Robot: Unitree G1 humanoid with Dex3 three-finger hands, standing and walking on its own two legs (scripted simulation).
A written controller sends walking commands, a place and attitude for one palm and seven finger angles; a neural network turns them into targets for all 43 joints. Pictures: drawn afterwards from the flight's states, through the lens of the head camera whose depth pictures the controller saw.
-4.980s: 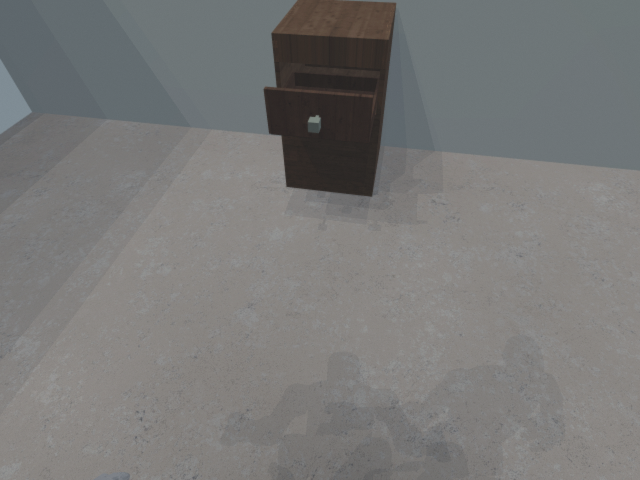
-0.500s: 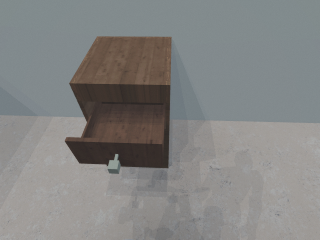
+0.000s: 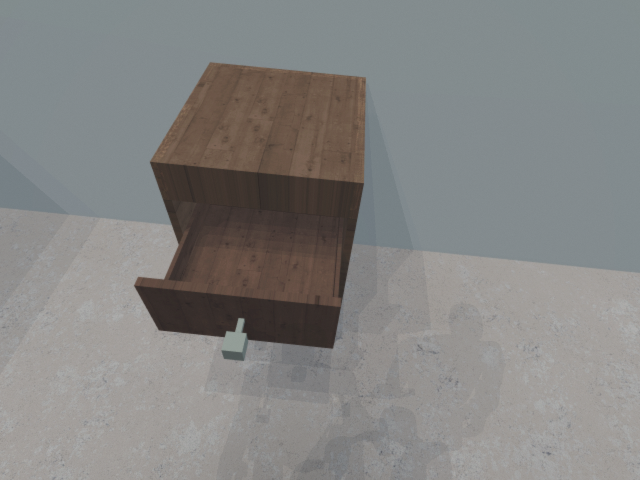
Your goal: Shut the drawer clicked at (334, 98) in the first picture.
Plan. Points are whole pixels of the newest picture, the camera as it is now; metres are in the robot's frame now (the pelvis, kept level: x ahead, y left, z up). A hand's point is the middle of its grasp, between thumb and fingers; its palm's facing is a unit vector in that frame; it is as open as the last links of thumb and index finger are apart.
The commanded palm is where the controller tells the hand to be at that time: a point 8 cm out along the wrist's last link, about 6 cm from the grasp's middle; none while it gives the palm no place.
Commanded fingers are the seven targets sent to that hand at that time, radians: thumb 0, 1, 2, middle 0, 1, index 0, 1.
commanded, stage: come to a stop and stand still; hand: left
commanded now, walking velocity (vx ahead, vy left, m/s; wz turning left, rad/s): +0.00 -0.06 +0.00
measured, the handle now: (237, 336) +0.40 +0.19 -0.24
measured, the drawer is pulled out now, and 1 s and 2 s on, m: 0.23 0.23 0.23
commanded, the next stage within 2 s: look again from close up in 0.54 s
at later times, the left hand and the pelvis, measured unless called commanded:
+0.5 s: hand out of the picture +0.04 +0.16 -0.17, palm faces +0.01 -0.97 -0.23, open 7.3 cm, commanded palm none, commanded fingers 0.00 0.90 0.90 -0.20 -0.30 -0.20 -0.30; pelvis +0.00 -0.03 -0.01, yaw +1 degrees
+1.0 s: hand out of the picture -0.01 +0.11 -0.18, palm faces +0.04 -0.99 -0.14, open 7.4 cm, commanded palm none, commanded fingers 0.00 0.90 0.90 -0.20 -0.30 -0.20 -0.30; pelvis +0.02 -0.04 +0.00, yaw +0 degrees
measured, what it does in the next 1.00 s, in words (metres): stands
